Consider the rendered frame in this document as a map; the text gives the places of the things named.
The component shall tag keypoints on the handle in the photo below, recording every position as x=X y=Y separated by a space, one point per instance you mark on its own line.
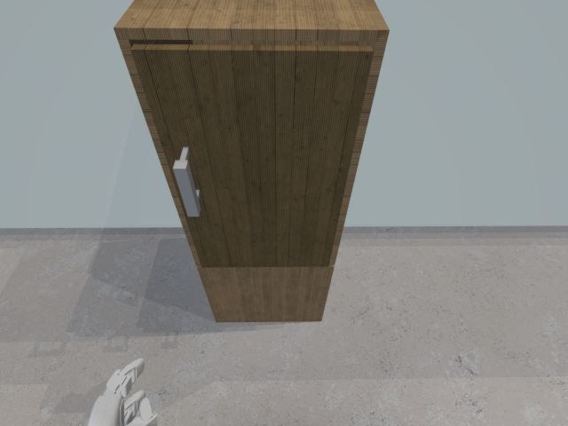
x=186 y=185

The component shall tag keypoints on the cupboard door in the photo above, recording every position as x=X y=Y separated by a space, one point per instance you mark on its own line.
x=271 y=130

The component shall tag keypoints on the left robot hand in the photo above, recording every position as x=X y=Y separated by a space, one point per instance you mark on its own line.
x=110 y=409

